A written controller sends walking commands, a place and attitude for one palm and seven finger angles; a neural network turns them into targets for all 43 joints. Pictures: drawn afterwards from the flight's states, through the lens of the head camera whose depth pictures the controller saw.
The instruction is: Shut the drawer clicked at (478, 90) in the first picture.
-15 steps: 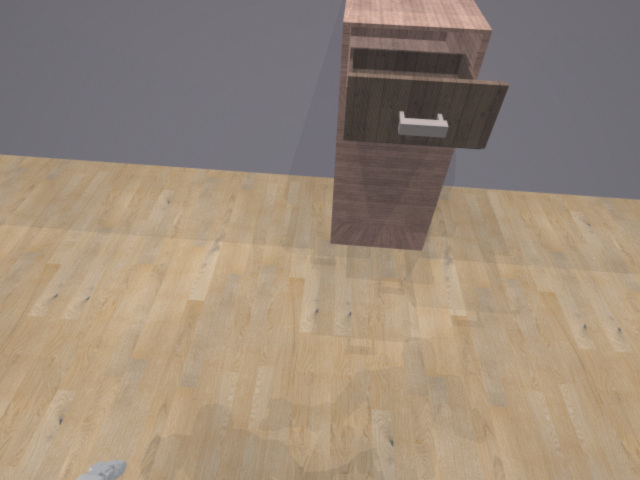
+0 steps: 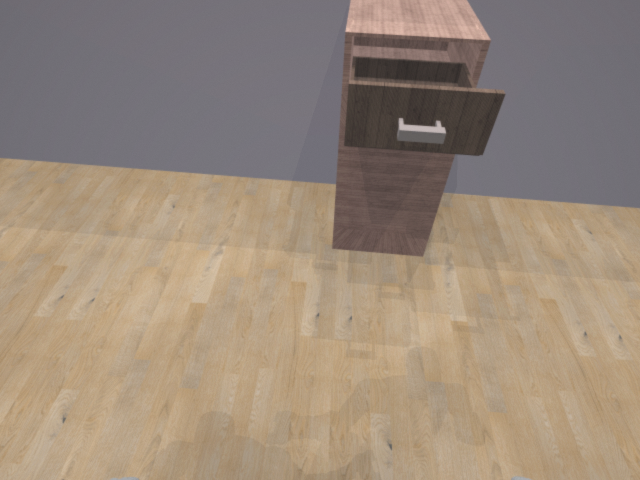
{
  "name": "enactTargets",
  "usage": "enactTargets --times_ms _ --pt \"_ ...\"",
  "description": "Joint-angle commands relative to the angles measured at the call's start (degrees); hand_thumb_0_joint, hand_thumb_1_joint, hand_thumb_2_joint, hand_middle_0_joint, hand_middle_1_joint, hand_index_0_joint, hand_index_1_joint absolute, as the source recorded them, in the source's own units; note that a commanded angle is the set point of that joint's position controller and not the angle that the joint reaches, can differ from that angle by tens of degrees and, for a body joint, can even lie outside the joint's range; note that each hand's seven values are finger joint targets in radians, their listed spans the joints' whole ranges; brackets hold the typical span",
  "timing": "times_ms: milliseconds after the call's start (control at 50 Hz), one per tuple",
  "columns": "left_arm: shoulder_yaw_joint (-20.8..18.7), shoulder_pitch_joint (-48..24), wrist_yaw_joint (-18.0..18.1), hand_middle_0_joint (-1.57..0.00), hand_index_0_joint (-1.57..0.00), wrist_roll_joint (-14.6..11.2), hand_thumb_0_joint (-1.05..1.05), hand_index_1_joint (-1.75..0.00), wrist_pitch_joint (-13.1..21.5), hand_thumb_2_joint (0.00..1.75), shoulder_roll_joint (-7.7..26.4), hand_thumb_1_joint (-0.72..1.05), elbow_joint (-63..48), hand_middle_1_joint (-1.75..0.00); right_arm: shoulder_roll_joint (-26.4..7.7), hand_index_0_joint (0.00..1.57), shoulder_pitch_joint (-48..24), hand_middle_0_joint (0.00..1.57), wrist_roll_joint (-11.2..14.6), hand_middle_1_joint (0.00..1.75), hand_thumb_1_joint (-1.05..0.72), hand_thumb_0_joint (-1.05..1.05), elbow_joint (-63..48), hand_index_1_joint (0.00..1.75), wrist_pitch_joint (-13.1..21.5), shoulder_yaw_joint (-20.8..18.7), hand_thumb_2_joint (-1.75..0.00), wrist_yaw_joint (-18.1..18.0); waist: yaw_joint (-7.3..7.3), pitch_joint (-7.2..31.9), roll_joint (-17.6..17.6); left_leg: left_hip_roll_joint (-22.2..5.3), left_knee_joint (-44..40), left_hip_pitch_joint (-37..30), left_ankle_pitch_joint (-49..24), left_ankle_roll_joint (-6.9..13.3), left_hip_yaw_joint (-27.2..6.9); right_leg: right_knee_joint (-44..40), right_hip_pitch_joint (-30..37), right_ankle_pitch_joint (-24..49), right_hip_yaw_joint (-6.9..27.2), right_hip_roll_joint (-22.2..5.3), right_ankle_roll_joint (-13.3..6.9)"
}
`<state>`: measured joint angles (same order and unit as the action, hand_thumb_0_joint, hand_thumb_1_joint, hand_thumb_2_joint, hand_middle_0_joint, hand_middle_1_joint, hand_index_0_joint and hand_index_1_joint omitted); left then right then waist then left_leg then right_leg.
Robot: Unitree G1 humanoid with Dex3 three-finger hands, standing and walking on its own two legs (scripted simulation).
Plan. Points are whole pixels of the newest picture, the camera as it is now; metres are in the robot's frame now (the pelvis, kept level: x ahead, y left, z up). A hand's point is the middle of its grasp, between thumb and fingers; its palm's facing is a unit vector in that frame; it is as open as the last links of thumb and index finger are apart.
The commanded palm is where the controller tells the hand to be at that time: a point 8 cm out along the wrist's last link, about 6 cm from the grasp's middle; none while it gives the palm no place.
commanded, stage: stand and wait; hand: left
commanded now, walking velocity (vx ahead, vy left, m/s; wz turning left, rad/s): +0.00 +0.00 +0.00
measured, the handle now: (420, 128) +0.86 -0.17 +0.02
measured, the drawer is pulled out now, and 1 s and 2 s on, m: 0.30 0.30 0.30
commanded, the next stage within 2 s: look at it before walking up in 0.52 s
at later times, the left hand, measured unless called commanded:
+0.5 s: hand out of the picture +0.05 +0.23 -0.15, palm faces -0.01 -0.94 -0.34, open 7.4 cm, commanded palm none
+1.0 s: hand out of the picture +0.06 +0.23 -0.15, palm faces -0.02 -0.94 -0.33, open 7.4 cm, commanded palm none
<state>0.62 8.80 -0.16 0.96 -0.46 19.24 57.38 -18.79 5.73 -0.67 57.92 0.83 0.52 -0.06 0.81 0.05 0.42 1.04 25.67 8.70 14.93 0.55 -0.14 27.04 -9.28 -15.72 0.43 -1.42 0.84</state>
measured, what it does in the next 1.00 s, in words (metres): stands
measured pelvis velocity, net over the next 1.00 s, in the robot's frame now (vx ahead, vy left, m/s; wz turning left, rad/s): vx -0.01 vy -0.02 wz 0.00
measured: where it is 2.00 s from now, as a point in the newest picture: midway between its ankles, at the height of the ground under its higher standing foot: outside the picture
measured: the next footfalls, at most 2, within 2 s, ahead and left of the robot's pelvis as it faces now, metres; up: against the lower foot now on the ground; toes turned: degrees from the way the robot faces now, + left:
none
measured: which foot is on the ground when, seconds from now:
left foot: down 0.00-1.00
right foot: down 0.00-1.00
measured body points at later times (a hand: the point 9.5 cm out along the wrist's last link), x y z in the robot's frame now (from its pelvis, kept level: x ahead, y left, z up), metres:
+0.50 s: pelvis -0.02 -0.02 +0.00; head -0.02 -0.02 +0.45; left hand +0.05 +0.28 -0.13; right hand +0.05 -0.31 -0.13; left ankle -0.01 +0.11 -0.74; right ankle -0.01 -0.13 -0.74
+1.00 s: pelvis -0.01 -0.02 +0.01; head -0.01 -0.02 +0.46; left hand +0.06 +0.28 -0.13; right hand +0.06 -0.31 -0.13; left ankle -0.01 +0.11 -0.74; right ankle -0.01 -0.13 -0.74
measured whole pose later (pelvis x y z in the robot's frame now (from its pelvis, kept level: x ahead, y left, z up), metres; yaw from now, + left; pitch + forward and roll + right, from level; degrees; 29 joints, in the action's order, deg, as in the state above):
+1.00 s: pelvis -0.01 -0.02 +0.01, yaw +0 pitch -2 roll +0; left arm -0.1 8.6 -0.2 0.9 0.2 19.5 62.2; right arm -19.0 8.0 -0.4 63.9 1.0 0.5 -0.1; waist 0.3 -0.9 0.5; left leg -0.7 21.4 8.1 11.6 -1.0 -0.7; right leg 22.5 -8.7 -12.2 -0.1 0.3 -0.6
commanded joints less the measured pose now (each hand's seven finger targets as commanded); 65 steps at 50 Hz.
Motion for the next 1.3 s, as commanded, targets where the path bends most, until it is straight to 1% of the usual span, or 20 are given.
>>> enactTargets --times_ms 0,120,140,220,260,280,340,360,460,580,680,720,880,940,1080,1120,1140,1220,1260,1280 --pt "-2.9 -3.2 0.8 -0.2 -0.2 -0.2 0.0 -0.3 1.8 0.9 12.1 0.9 -3.3 -0.3 -12.0 0.2 -3.0 0.2 -0.1 0.3 -0.9 0.0 -3.4 0.3 1.5 -2.9 -0.9 -0.9 -0.68 2.6 -0.3 -6.9 -4.9 0.2 -12.0 1.8 -4.9 -4.8 0.6 12.2 5.0 -5.3 -2.7" --pt "-2.8 -2.8 0.7 -0.2 -0.2 -0.3 0.0 -0.3 1.8 0.9 12.0 0.9 -1.6 -0.3 -12.0 0.2 -2.4 0.2 0.0 0.3 -0.9 0.0 -1.7 0.3 1.4 -2.7 -0.9 -0.8 -0.64 1.2 -1.0 -6.9 -6.2 0.8 -8.5 1.6 -5.4 -6.6 0.0 8.6 5.6 -5.3 -2.7" --pt "-2.8 -2.9 0.7 -0.2 -0.2 -0.3 0.0 -0.3 1.8 0.9 12.1 0.9 -1.4 -0.3 -12.0 0.2 -2.2 0.2 0.0 0.3 -0.9 0.0 -1.4 0.3 1.3 -2.7 -0.9 -0.8 -0.72 1.2 -0.5 -6.9 -6.3 0.9 -7.9 1.5 -5.3 -7.0 0.0 7.9 5.9 -5.3 -2.7" --pt "-2.9 -2.6 0.7 -0.2 -0.2 -0.4 0.0 -0.3 2.0 0.9 12.2 0.9 -0.4 -0.3 -12.1 0.2 -1.5 0.2 0.1 0.3 -0.9 0.0 -0.2 0.3 1.4 -2.5 -0.9 -0.8 -0.72 1.6 -0.2 -6.9 -6.4 0.8 -7.9 1.2 -5.4 -7.6 0.4 7.6 6.3 -5.6 -2.9" --pt "-2.8 -2.6 0.7 -0.2 -0.2 -0.4 0.0 -0.3 2.0 0.9 12.2 0.9 0.0 -0.3 -12.0 0.2 -1.3 0.2 0.1 0.3 -0.9 0.0 0.3 0.3 1.3 -2.5 -0.9 -0.8 -0.74 0.9 -0.2 -6.9 -6.7 0.8 -7.4 1.1 -5.5 -8.1 -0.1 7.0 6.5 -5.6 -3.0" --pt "-2.8 -2.5 0.7 -0.2 -0.2 -0.4 0.0 -0.3 2.1 0.9 12.3 0.9 0.1 -0.3 -11.8 0.2 -1.0 0.2 0.1 0.3 -0.9 0.0 0.3 0.3 1.2 -2.5 -0.9 -0.8 -0.7 1.0 0.5 -6.9 -6.5 0.8 -7.3 1.1 -5.4 -8.4 0.0 6.7 6.4 -5.7 -3.0" --pt "-2.8 -2.7 0.7 -0.2 -0.2 -0.4 0.0 -0.3 2.0 0.9 12.3 0.9 0.5 -0.3 -12.0 0.2 -0.6 0.2 0.0 0.3 -0.9 0.0 1.1 0.3 1.2 -2.5 -0.9 -0.7 -0.84 0.0 0.4 -6.9 -7.0 1.2 -5.7 0.9 -5.4 -9.2 -1.0 3.9 6.9 -5.6 -3.0" --pt "-2.7 -2.7 0.7 -0.2 -0.2 -0.4 0.0 -0.3 2.0 0.9 12.2 0.9 0.8 -0.3 -12.1 0.2 -0.6 0.2 0.0 0.3 -0.9 0.0 1.4 0.3 1.2 -2.4 -0.9 -0.7 -0.8 -0.1 -0.3 -6.9 -7.2 1.2 -5.8 0.9 -5.5 -9.2 -1.1 4.0 7.0 -5.5 -3.0" --pt "-2.8 -2.7 0.7 -0.2 -0.2 -0.4 0.0 -0.3 2.0 0.9 12.1 0.9 1.0 -0.3 -11.9 0.2 -0.1 0.2 0.0 0.3 -0.9 0.0 1.9 0.3 1.3 -2.4 -0.9 -0.7 -0.74 -0.2 0.0 -7.1 -7.6 1.6 -5.5 0.9 -5.5 -9.6 -1.0 3.3 7.1 -5.5 -3.0" --pt "-2.8 -2.7 0.7 -0.2 -0.2 -0.4 0.0 -0.3 2.1 0.9 12.1 0.9 1.1 -0.3 -11.6 0.2 0.3 0.2 0.1 0.3 -0.9 0.0 2.1 0.3 1.3 -2.3 -0.9 -0.7 -0.75 0.4 0.4 -7.3 -7.6 1.2 -6.9 0.8 -5.5 -9.4 -0.3 5.2 6.9 -5.4 -3.0" --pt "-2.8 -2.8 0.7 -0.2 -0.2 -0.4 0.0 -0.3 2.2 0.9 11.9 0.9 1.1 -0.3 -11.6 0.2 0.2 0.2 0.1 0.3 -0.9 0.0 2.3 0.3 1.4 -2.4 -0.9 -0.8 -0.68 0.7 -0.6 -7.5 -7.7 0.8 -8.2 0.7 -5.6 -9.0 0.1 7.1 6.6 -5.2 -2.9" --pt "-2.8 -2.8 0.7 -0.2 -0.2 -0.4 0.0 -0.3 2.2 0.9 12.0 0.9 1.1 -0.3 -11.8 0.2 -0.1 0.2 0.1 0.3 -0.9 0.0 2.3 0.3 1.4 -2.3 -0.9 -0.8 -0.64 0.4 0.1 -7.4 -7.7 0.8 -8.1 0.7 -5.5 -9.3 -0.2 7.1 6.8 -5.4 -2.9" --pt "-2.8 -2.7 0.7 -0.2 -0.2 -0.3 0.0 -0.3 2.1 0.9 11.9 0.9 1.2 -0.3 -11.5 0.2 -0.1 0.2 0.1 0.3 -0.9 0.0 2.3 0.3 1.4 -2.3 -0.9 -0.8 -0.59 0.5 -0.6 -7.5 -8.0 0.5 -8.0 0.7 -5.5 -9.5 0.1 7.1 6.5 -5.2 -2.8" --pt "-2.8 -2.8 0.7 -0.2 -0.2 -0.4 0.0 -0.3 2.2 0.9 11.8 0.9 1.3 -0.3 -11.9 0.2 -0.3 0.2 0.1 0.3 -0.9 0.0 2.2 0.3 1.5 -2.4 -0.9 -0.9 -0.7 1.7 -0.7 -7.7 -7.9 -0.5 -9.8 0.7 -5.6 -9.0 0.7 9.2 6.3 -5.2 -2.7" --pt "-2.8 -2.3 0.7 -0.2 -0.2 -0.4 0.0 -0.3 2.2 0.9 11.7 0.9 1.4 -0.3 -11.6 0.2 -0.6 0.2 0.2 0.3 -0.9 0.0 2.4 0.3 1.5 -2.2 -0.9 -0.9 -0.56 2.1 -0.6 -7.8 -7.8 -1.2 -12.3 0.7 -5.5 -8.6 1.9 12.7 5.9 -5.3 -2.7" --pt "-2.8 -2.4 0.7 -0.2 -0.2 -0.4 0.0 -0.3 2.2 0.9 11.9 0.9 1.5 -0.3 -11.8 0.2 -0.9 0.2 0.2 0.3 -0.9 0.0 2.4 0.3 1.5 -2.2 -0.9 -0.9 -0.51 1.4 -0.6 -7.8 -8.0 -1.0 -11.4 0.7 -5.3 -8.9 1.3 12.0 6.0 -5.4 -2.6" --pt "-2.8 -2.6 0.7 -0.2 -0.2 -0.3 0.0 -0.3 2.2 0.9 11.8 0.9 1.4 -0.3 -11.9 0.2 -0.8 0.2 0.2 0.3 -0.9 0.0 2.4 0.3 1.5 -2.2 -0.9 -0.9 -0.7 1.5 0.0 -7.8 -8.1 -1.1 -11.6 0.7 -5.6 -8.9 1.5 11.9 6.0 -5.3 -2.6" --pt "-2.8 -2.5 0.8 -0.2 -0.2 -0.3 0.0 -0.3 2.2 0.9 11.8 0.9 1.5 -0.3 -11.9 0.2 -0.7 0.2 0.2 0.3 -0.9 0.0 2.5 0.3 1.5 -2.2 -0.9 -1.0 -0.6 2.0 -0.6 -7.9 -8.2 -1.5 -12.7 0.7 -5.5 -8.7 2.1 12.9 5.7 -5.4 -2.5" --pt "-3.0 -2.6 0.7 -0.2 -0.2 -0.3 0.0 -0.3 2.1 0.9 12.2 0.9 1.2 -0.3 -12.3 0.2 -0.8 0.2 0.2 0.3 -0.9 0.0 2.3 0.3 1.5 -2.5 -0.9 -1.2 -0.72 1.9 -0.7 -8.3 -7.3 -2.8 -13.1 0.5 -4.5 -8.4 1.0 14.8 6.6 -5.0 -2.9" --pt "-3.2 -2.3 0.6 -0.2 -0.2 -0.3 0.0 -0.3 1.7 0.9 11.7 0.9 0.9 -0.3 -11.5 0.2 -0.1 0.2 0.1 0.3 -0.9 0.0 2.0 0.3 1.4 -2.6 -0.9 -1.3 -0.8 1.8 -0.5 -8.4 -6.3 -3.1 -13.5 0.5 -3.8 -7.5 0.3 16.4 7.1 -4.8 -3.0"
